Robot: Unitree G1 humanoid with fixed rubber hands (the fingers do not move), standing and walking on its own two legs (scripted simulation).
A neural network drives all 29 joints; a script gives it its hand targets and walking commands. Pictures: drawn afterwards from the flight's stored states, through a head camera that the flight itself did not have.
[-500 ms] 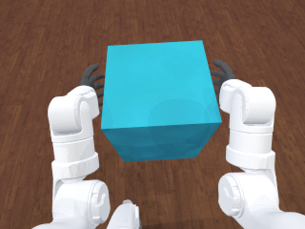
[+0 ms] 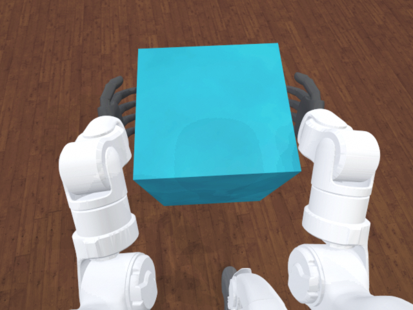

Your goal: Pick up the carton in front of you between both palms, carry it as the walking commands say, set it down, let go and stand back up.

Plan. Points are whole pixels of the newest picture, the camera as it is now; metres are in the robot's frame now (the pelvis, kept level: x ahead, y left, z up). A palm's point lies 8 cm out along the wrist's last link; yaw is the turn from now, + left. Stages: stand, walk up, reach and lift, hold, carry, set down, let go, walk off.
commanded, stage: carry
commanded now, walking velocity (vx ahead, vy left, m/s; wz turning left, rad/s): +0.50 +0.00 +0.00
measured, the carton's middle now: (210, 139) +0.40 -0.02 +0.08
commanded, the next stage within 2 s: none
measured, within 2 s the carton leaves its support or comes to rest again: neither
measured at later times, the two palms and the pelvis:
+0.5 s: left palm out of the picture +0.69 +0.15 +0.19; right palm out of the picture +0.68 -0.14 +0.19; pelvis +0.31 +0.01 +0.02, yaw +0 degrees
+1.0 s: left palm out of the picture +0.96 +0.15 +0.21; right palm out of the picture +0.98 -0.15 +0.21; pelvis +0.59 -0.02 +0.06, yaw +0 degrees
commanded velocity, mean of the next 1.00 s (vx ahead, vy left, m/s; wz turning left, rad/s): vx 0.50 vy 0.00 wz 0.00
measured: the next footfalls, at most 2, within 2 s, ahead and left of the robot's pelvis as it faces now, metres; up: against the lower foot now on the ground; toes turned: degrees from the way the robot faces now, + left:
right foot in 0.02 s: +0.20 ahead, -0.10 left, +0.02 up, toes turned -4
left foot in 0.44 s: +0.44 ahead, +0.09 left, +0.05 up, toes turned +5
